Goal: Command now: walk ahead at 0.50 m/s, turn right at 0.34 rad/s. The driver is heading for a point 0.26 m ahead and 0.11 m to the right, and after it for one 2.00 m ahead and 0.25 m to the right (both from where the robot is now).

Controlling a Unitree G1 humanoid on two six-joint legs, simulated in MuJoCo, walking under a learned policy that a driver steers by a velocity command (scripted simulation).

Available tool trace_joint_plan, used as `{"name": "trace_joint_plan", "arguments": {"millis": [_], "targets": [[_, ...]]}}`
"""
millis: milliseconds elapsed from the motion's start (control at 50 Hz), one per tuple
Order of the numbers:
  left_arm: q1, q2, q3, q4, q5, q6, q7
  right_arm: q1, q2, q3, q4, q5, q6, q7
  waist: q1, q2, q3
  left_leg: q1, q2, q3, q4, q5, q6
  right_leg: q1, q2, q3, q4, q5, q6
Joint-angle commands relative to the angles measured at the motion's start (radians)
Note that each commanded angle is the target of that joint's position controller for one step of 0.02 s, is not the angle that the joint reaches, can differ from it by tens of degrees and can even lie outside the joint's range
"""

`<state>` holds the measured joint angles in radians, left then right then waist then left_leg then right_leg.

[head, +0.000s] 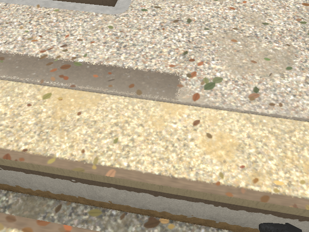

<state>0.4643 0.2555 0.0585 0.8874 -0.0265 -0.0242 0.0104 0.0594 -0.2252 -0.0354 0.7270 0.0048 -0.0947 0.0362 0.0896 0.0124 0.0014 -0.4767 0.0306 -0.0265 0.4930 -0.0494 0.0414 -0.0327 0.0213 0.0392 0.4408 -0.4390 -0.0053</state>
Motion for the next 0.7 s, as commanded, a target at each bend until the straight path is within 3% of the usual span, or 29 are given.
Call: {"name": "trace_joint_plan", "arguments": {"millis": [20,40,60,80,100,120,160,200,220,260,280,300,320,340,360,400,420,440,460,480,500,520,540,560,580,640,700], "targets": [[0.041,0.024,0.001,-0.087,0.011,-0.019,0.004,0.41,-0.282,-0.1,0.036,-0.017,-0.02,-0.016,-0.194,0.153,-0.312,0.785,0.306,-0.399,-0.005,-0.114,0.159,-0.5,-0.001,0.015,0.608,0.14,-0.037],[0.071,0.029,-0.004,-0.091,-0.012,-0.036,-0.004,0.46,-0.246,-0.093,0.065,0.001,-0.014,-0.008,-0.203,0.328,-0.369,0.842,0.39,-0.708,-0.168,-0.422,0.236,-0.696,0.025,0.095,0.795,-0.164,-0.033],[0.0,0.132,0.023,-0.099,-0.028,-0.04,-0.008,0.392,-0.17,-0.071,0.056,0.008,-0.009,-0.01,-0.206,0.222,-0.209,0.724,0.357,-0.617,-0.21,-0.578,0.192,-0.779,-0.027,0.117,0.88,-0.092,-0.036],[-0.087,0.138,0.028,-0.122,-0.025,-0.042,-0.008,0.314,-0.143,-0.06,0.049,0.001,0.0,-0.016,-0.187,0.171,-0.091,0.569,0.327,-0.472,-0.228,-0.485,0.159,-0.781,-0.061,0.089,0.889,0.004,-0.042],[-0.106,0.128,0.032,-0.124,-0.007,-0.036,-0.003,0.239,-0.125,-0.053,0.043,-0.018,0.004,-0.021,-0.153,0.113,-0.027,0.441,0.293,-0.372,-0.257,-0.337,0.139,-0.728,-0.084,0.096,0.851,0.09,-0.033],[-0.084,0.124,0.039,-0.116,-0.001,-0.022,0.005,0.174,-0.097,-0.044,0.038,-0.03,0.0,-0.025,-0.116,0.111,0.003,0.353,0.265,-0.27,-0.266,-0.109,0.127,-0.656,-0.1,0.112,0.794,0.133,-0.019],[-0.02,0.094,0.044,-0.108,-0.002,0.009,0.015,0.114,-0.086,-0.043,0.044,-0.032,-0.011,-0.019,-0.055,0.104,-0.005,0.272,0.244,-0.113,-0.238,0.302,0.121,-0.544,-0.111,0.101,0.736,0.113,0.005],[-0.05,0.084,0.044,-0.138,0.003,0.03,0.021,0.095,-0.111,-0.049,0.054,-0.032,-0.014,-0.021,-0.04,0.086,0.005,0.253,0.237,-0.02,-0.237,0.473,0.132,-0.551,-0.104,0.077,0.652,0.156,0.021],[-0.087,0.083,0.044,-0.157,0.014,0.029,0.022,0.082,-0.129,-0.055,0.054,-0.03,-0.016,-0.032,-0.04,0.083,0.001,0.253,0.241,0.018,-0.251,0.464,0.134,-0.557,-0.109,0.058,0.577,0.221,0.027],[-0.14,0.054,0.029,-0.182,0.017,0.025,0.007,0.073,-0.156,-0.062,0.062,-0.026,-0.002,-0.051,-0.059,0.085,-0.004,0.249,0.211,0.101,-0.246,0.436,0.123,-0.511,-0.115,0.014,0.419,0.346,0.022],[-0.197,0.05,0.029,-0.215,0.025,0.021,-0.01,0.078,-0.172,-0.063,0.069,-0.028,0.011,-0.064,-0.074,0.081,-0.019,0.263,0.207,0.123,-0.228,0.482,0.122,-0.49,-0.112,-0.003,0.385,0.408,0.014],[-0.212,0.05,0.028,-0.229,0.023,0.02,-0.026,0.086,-0.176,-0.062,0.077,-0.027,0.022,-0.075,-0.081,0.077,-0.032,0.285,0.214,0.139,-0.216,0.486,0.125,-0.48,-0.104,-0.017,0.348,0.416,0.011],[-0.224,0.063,0.034,-0.245,0.017,0.02,-0.041,0.09,-0.19,-0.065,0.081,-0.025,0.033,-0.08,-0.087,0.075,-0.041,0.311,0.218,0.145,-0.203,0.46,0.126,-0.472,-0.099,-0.031,0.32,0.412,0.006],[-0.212,0.073,0.038,-0.257,0.022,0.028,-0.05,0.089,-0.213,-0.07,0.078,-0.035,0.047,-0.076,-0.078,0.068,-0.085,0.305,0.236,0.16,-0.151,0.518,0.15,-0.399,-0.085,-0.072,0.409,0.395,0.015],[-0.201,0.09,0.044,-0.27,0.025,0.035,-0.055,0.08,-0.21,-0.067,0.083,-0.028,0.058,-0.076,-0.069,0.05,-0.075,0.301,0.245,0.165,-0.126,0.514,0.157,-0.406,-0.091,-0.065,0.418,0.341,0.005],[-0.181,0.108,0.053,-0.291,0.029,0.044,-0.051,0.058,-0.213,-0.07,0.095,-0.009,0.079,-0.082,-0.058,0.078,-0.053,0.33,0.252,0.155,-0.059,0.563,0.138,-0.393,-0.075,-0.07,0.35,0.25,-0.019],[-0.128,0.123,0.059,-0.287,0.035,0.042,-0.052,0.034,-0.22,-0.071,0.1,0.001,0.088,-0.087,-0.026,0.092,-0.051,0.329,0.241,0.153,0.019,0.624,0.114,-0.346,-0.054,-0.076,0.276,0.259,-0.044],[-0.044,0.144,0.07,-0.266,0.034,0.025,-0.054,0.004,-0.204,-0.065,0.103,0.015,0.096,-0.089,0.029,0.061,-0.073,0.349,0.204,0.159,0.169,0.592,0.077,-0.263,-0.033,-0.078,0.101,0.343,-0.089],[-0.056,0.235,0.097,-0.285,0.042,0.014,-0.036,0.049,-0.191,-0.057,0.099,-0.002,0.094,-0.093,0.006,-0.099,-0.095,0.261,0.086,0.183,0.4,0.225,0.002,-0.154,-0.12,0.067,-0.013,0.888,-0.14],[-0.145,0.306,0.094,-0.333,0.059,0.018,-0.027,0.196,-0.097,-0.028,0.091,-0.052,0.092,-0.073,-0.126,-0.336,-0.189,-0.031,-0.045,0.14,0.691,-0.598,-0.063,0.085,-0.355,0.37,0.061,1.292,-0.313],[-0.143,0.23,0.069,-0.36,0.066,0.012,-0.037,0.175,-0.159,-0.037,0.103,-0.032,0.092,-0.063,-0.07,-0.24,-0.312,-0.069,-0.052,-0.029,0.807,-0.634,-0.077,0.05,-0.391,0.47,0.006,1.151,-0.385],[-0.206,0.206,0.06,-0.375,0.062,0.006,-0.045,0.098,-0.213,-0.053,0.086,0.003,0.103,-0.065,-0.069,-0.137,-0.238,-0.109,-0.03,-0.026,0.845,-0.557,-0.075,-0.024,-0.358,0.388,-0.028,1.012,-0.355],[-0.256,0.187,0.054,-0.372,0.047,0.009,-0.042,0.073,-0.21,-0.056,0.087,0.007,0.117,-0.075,-0.084,-0.077,-0.173,-0.113,-0.013,-0.02,0.816,-0.497,-0.074,-0.102,-0.315,0.318,-0.064,0.842,-0.305],[-0.273,0.16,0.044,-0.368,0.034,0.011,-0.035,0.069,-0.21,-0.057,0.094,-0.007,0.133,-0.085,-0.088,-0.08,-0.134,-0.094,0.006,-0.035,0.779,-0.454,-0.077,-0.164,-0.293,0.28,-0.089,0.736,-0.274],[-0.29,0.149,0.038,-0.363,0.032,0.014,-0.027,0.071,-0.207,-0.058,0.086,-0.012,0.145,-0.089,-0.106,-0.101,-0.127,-0.054,0.018,-0.047,0.74,-0.418,-0.078,-0.202,-0.272,0.257,-0.104,0.664,-0.253],[-0.306,0.123,0.026,-0.363,0.047,0.012,-0.012,0.069,-0.17,-0.046,0.086,-0.006,0.154,-0.098,-0.112,-0.107,-0.144,-0.006,0.012,-0.051,0.58,-0.354,-0.083,-0.174,-0.245,0.221,-0.124,0.606,-0.219],[-0.304,0.111,0.023,-0.355,0.045,0.029,0.01,0.01,-0.126,-0.018,0.067,-0.021,0.147,-0.091,-0.083,-0.095,-0.17,0.045,0.017,-0.046,0.375,-0.33,-0.086,-0.112,-0.234,0.21,-0.14,0.473,-0.203]]}}
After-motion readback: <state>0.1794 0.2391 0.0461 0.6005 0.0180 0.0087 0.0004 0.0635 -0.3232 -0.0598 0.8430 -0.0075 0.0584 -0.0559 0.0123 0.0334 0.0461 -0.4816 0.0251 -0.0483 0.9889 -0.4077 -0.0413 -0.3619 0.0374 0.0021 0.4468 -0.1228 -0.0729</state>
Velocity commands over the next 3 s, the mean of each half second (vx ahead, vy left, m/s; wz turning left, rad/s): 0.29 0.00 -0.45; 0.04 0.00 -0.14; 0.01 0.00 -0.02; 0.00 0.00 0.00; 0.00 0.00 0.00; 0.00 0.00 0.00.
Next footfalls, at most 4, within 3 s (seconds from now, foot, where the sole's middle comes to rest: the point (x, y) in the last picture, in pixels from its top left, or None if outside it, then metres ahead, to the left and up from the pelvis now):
0.44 right None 0.26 -0.13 -0.76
0.88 left None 0.27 0.12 -0.76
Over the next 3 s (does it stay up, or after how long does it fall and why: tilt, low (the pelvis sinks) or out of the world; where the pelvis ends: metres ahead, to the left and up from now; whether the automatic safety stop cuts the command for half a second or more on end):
stays up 0.24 0.03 0.03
